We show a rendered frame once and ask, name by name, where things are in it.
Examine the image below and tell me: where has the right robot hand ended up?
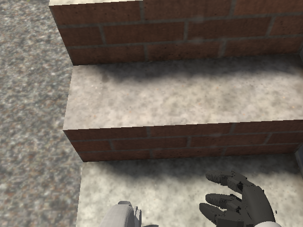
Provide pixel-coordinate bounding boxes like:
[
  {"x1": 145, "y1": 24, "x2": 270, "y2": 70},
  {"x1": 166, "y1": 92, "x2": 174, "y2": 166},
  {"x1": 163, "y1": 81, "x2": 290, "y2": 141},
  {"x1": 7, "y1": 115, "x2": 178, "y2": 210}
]
[{"x1": 199, "y1": 170, "x2": 277, "y2": 227}]

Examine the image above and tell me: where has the left robot thigh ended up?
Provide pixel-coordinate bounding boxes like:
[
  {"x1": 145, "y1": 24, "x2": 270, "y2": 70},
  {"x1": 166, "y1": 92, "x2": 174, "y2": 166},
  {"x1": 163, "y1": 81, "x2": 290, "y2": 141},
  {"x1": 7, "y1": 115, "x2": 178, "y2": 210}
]
[{"x1": 98, "y1": 204, "x2": 142, "y2": 227}]

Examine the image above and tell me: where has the left robot shin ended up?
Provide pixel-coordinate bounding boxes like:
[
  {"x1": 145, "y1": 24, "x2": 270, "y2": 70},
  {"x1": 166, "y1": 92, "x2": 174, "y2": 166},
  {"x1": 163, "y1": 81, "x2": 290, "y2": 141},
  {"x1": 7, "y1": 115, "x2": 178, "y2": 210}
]
[{"x1": 107, "y1": 201, "x2": 132, "y2": 212}]

